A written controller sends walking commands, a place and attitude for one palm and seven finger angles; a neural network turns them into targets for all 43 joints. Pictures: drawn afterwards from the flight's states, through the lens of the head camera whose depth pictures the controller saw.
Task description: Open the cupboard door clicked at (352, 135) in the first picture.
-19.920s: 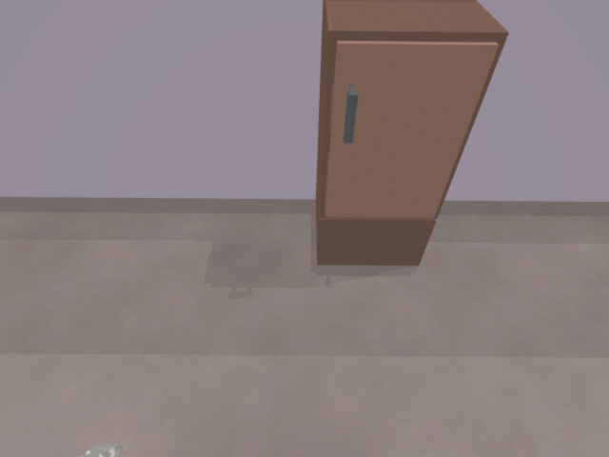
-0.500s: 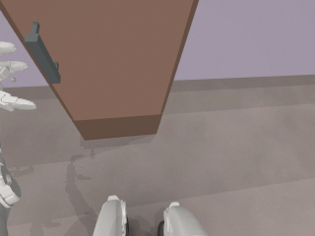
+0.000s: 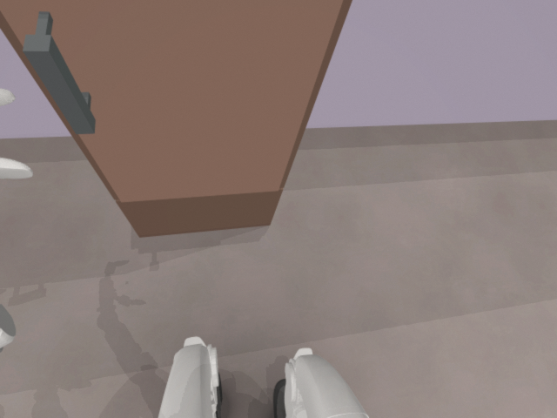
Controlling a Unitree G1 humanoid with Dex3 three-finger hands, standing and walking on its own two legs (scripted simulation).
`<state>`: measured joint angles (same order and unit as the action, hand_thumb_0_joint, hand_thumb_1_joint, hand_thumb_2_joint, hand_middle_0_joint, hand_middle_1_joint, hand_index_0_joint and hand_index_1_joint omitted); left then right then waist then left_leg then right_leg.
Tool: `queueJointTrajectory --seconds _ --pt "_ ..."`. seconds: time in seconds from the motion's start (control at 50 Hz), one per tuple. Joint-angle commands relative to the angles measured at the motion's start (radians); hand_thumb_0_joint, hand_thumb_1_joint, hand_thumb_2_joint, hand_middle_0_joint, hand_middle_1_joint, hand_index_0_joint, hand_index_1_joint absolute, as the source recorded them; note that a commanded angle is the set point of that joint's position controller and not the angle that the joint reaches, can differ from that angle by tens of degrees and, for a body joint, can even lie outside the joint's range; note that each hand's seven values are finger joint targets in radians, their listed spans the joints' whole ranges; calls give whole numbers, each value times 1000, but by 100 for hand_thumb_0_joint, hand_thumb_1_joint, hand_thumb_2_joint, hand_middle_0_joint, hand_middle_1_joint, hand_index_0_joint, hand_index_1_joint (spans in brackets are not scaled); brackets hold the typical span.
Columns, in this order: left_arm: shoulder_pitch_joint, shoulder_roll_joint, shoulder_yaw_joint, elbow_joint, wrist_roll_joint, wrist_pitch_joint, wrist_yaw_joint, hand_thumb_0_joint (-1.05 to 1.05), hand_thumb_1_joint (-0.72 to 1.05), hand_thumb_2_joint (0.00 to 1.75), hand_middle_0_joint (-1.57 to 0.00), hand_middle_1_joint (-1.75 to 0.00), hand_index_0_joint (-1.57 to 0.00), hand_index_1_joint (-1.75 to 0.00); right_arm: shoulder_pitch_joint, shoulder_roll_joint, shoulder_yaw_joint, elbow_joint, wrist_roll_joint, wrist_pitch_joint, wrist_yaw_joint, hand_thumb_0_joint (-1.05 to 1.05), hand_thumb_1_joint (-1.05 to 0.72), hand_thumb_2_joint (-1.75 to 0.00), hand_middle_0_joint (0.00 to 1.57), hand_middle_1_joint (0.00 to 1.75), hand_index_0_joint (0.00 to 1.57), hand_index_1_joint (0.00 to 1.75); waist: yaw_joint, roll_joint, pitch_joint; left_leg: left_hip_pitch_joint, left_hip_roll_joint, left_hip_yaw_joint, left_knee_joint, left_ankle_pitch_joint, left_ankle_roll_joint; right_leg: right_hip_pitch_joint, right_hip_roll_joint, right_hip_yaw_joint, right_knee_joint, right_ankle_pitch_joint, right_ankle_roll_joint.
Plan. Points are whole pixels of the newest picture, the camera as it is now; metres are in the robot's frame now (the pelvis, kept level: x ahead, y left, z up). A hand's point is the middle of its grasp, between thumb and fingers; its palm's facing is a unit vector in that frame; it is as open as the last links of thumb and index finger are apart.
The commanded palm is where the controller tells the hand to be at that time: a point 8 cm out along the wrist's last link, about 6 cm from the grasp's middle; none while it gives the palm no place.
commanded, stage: move the hooked fingers beside the handle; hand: left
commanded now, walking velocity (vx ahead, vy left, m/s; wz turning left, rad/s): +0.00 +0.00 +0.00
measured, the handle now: (66, 78) +0.54 +0.27 +0.07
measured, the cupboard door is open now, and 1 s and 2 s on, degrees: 0 0 0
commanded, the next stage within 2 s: slide the fingers in behind the handle in 0.42 s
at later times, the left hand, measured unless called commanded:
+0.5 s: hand out of the picture +0.46 +0.33 +0.07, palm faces +0.12 -0.99 -0.02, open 14.0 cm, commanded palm +0.45 +0.36 +0.07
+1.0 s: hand (36, 116) +0.47 +0.29 +0.07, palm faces +0.12 -0.99 -0.03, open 13.9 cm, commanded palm +0.45 +0.32 +0.07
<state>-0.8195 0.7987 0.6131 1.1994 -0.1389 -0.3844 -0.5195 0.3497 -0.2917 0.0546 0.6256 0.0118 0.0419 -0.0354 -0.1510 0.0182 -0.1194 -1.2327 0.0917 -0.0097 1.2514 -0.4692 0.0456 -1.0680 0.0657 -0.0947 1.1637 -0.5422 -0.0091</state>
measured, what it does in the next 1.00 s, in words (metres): stands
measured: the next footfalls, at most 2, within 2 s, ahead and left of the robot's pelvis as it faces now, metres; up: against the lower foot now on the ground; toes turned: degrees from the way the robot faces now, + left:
none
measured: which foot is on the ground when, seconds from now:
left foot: down 0.00-1.00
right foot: down 0.00-1.00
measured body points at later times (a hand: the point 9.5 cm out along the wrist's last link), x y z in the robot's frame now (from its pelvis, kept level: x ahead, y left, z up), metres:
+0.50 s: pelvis +0.00 +0.01 +0.01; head +0.15 +0.06 +0.43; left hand +0.45 +0.39 +0.08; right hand +0.04 -0.27 -0.09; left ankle +0.05 +0.09 -0.63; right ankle +0.00 -0.13 -0.63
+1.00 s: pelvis +0.01 -0.01 +0.01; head +0.14 +0.03 +0.44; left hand +0.46 +0.34 +0.08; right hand +0.04 -0.28 -0.09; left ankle +0.05 +0.09 -0.63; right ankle +0.00 -0.13 -0.63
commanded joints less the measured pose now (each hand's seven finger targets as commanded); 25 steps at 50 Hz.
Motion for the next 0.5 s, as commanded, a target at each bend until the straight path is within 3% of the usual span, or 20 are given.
queueJointTrajectory --seconds 0.0,0.06,0.08,0.12,0.18,0.2,0.22,0.26,0.36,0.48 --pt "-369 315 7 -226 -31 -63 -2 0 -50 30 -30 -120 -30 -120 160 -222 -78 -42 0 -13 -23 0 -90 -90 20 30 20 30 8 259 -494 681 -14 -119 -161 352 -19 -45 15 35 -152 219 -23" --pt "-370 272 -20 -214 -38 -54 1 0 -50 30 -30 -120 -30 -120 159 -218 -77 -44 -1 -10 -23 0 -90 -90 20 30 20 30 2 255 -470 687 -14 -125 -168 335 -19 -67 15 30 -154 210 -26" --pt "-356 307 6 -210 -33 -51 7 0 -50 30 -30 -120 -30 -120 159 -226 -79 -46 -3 -9 -26 0 -90 -90 20 30 20 30 9 239 -471 689 -11 -130 -175 338 -23 -62 13 26 -153 210 -25" --pt "-378 275 -22 -229 -29 -53 14 0 -50 30 -30 -120 -30 -120 157 -217 -76 -49 -4 -8 -22 0 -90 -90 20 30 20 30 5 253 -474 694 -14 -131 -177 336 -24 -65 11 25 -153 208 -23" --pt "-343 317 24 -247 -29 -65 28 0 -50 30 -30 -120 -30 -120 158 -221 -81 -59 -8 -9 -20 0 -90 -90 20 30 20 30 26 252 -509 708 -14 -128 -175 387 -27 -32 12 26 -149 230 -27" --pt "-341 282 -5 -236 -26 -64 29 0 -50 30 -30 -120 -30 -120 157 -217 -79 -59 -6 -6 -17 0 -90 -90 20 30 20 30 15 250 -488 713 -13 -130 -180 375 -29 -47 13 24 -153 223 -26" --pt "-347 290 3 -252 -26 -68 34 0 -50 30 -30 -120 -30 -120 155 -216 -80 -60 -7 -5 -16 0 -90 -90 20 30 20 30 21 257 -484 710 -14 -126 -182 370 -28 -40 12 24 -154 222 -25" --pt "-336 288 11 -228 -32 -68 36 0 -50 30 -30 -120 -30 -120 157 -219 -80 -62 -7 -6 -17 0 -90 -90 20 30 20 30 15 213 -467 683 -15 -125 -181 357 -23 -24 15 25 -156 223 -27" --pt "-344 290 8 -244 -32 -80 33 0 -50 30 -30 -120 -30 -120 154 -219 -81 -61 -8 -6 -18 0 -90 -90 20 30 20 30 18 242 -477 695 -15 -126 -184 356 -26 -27 14 27 -153 220 -29" --pt "-358 229 -37 -244 -39 -77 30 0 -50 30 -30 -120 -30 -120 155 -216 -82 -49 -5 0 -18 0 -90 -90 20 30 20 30 2 238 -468 731 -12 -140 -193 359 -30 -60 11 20 -159 220 -25"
